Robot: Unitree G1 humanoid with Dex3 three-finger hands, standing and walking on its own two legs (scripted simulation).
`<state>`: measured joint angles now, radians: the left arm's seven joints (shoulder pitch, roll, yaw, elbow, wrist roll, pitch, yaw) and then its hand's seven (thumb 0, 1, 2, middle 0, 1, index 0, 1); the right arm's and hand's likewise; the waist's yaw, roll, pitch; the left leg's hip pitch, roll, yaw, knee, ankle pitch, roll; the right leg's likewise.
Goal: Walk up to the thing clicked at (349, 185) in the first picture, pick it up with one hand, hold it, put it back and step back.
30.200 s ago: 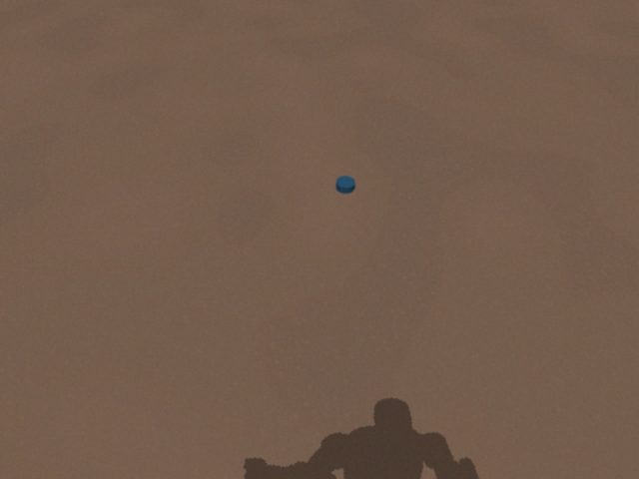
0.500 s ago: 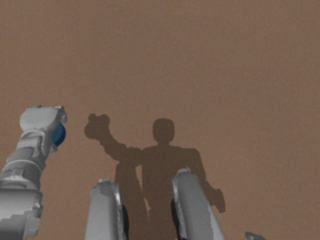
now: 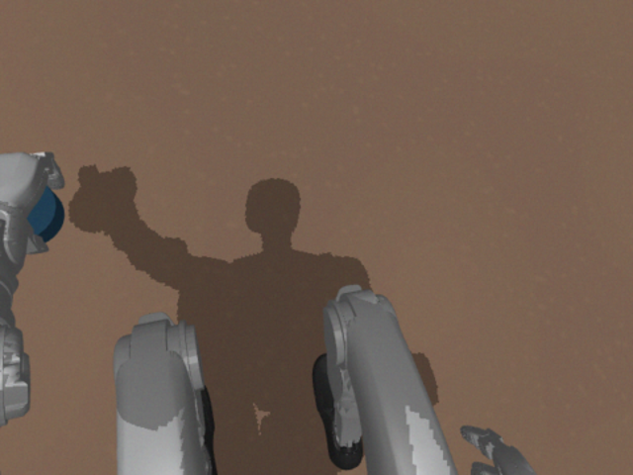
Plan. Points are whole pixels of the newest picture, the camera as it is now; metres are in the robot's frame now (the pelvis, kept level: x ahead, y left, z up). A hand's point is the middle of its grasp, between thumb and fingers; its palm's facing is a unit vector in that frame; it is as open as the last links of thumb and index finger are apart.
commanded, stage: crouch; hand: left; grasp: from above
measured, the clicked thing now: (20, 212) +0.47 +0.32 -0.18
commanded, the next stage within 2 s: lower in 0.60 s
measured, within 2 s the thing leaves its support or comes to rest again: neither
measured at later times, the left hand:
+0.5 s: hand (40, 215) +0.48 +0.31 -0.22, palm faces -0.45 -0.06 -0.89, open 10.0 cm
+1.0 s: hand (55, 223) +0.48 +0.31 -0.27, palm faces -0.47 -0.08 -0.88, open 10.0 cm
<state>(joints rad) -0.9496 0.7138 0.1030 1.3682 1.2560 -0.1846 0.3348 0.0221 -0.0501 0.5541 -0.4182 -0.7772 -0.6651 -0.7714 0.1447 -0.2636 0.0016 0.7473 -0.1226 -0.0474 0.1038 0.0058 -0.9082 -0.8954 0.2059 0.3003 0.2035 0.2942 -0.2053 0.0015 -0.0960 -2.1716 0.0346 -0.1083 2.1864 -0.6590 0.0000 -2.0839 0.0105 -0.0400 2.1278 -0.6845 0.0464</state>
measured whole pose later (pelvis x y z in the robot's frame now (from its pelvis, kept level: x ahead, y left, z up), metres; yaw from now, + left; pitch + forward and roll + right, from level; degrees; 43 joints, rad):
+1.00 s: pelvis +0.00 +0.00 -0.08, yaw -5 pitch +31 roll -11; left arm -1.04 0.95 0.15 1.54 1.31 -0.29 0.37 0.01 -0.06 0.55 -0.43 -0.78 -0.68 -0.77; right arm 0.11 -0.30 0.16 0.70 -0.19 -0.02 0.14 0.00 -0.91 -0.89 0.21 0.30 0.20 0.29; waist -0.28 -0.07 0.06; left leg -2.36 0.03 -0.20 2.48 -0.68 -0.01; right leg -2.25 0.04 -0.10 2.37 -0.69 0.06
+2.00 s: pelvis +0.00 +0.01 -0.10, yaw -9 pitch +27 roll -15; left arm -1.07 1.09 0.13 1.71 1.31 -0.25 0.55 0.00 -0.05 0.53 -0.48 -0.69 -0.71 -0.72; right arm 0.06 -0.32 0.31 0.65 -0.28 -0.14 0.17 0.00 -0.90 -0.89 0.21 0.30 0.20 0.30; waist -0.36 -0.16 0.16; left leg -2.37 0.03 -0.27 2.56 -0.71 0.00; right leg -2.22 0.07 -0.15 2.39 -0.68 0.07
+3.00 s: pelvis +0.00 +0.01 -0.10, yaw -10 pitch +26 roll -16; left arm -1.08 1.15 0.12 1.72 1.29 -0.26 0.55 0.00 -0.41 0.89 -0.12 -1.02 -0.16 -0.99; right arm 0.05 -0.35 0.37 0.61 -0.28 -0.18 0.19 0.00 -0.90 -0.89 0.21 0.30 0.20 0.30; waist -0.38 -0.18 0.20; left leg -2.36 0.04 -0.30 2.57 -0.71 0.00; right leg -2.21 0.08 -0.17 2.38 -0.67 0.08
